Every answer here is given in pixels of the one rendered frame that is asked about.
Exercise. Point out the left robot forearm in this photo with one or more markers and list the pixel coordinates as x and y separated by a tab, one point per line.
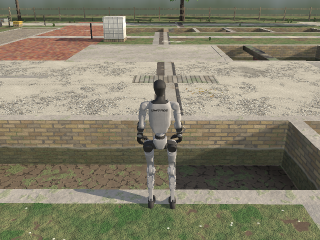
139	131

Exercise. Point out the robot left hand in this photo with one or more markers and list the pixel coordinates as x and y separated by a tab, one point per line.
143	138

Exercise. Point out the right robot forearm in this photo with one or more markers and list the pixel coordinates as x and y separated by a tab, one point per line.
179	131

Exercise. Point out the robot right hand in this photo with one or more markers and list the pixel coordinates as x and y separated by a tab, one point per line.
179	138

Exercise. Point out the left robot upper arm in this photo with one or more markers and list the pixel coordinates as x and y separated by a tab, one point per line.
142	114

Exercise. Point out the right robot foot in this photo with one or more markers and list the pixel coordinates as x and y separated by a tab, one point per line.
173	203

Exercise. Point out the left robot thigh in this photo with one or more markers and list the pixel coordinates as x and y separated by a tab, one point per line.
149	155

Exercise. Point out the right robot upper arm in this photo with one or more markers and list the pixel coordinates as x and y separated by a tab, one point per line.
177	114

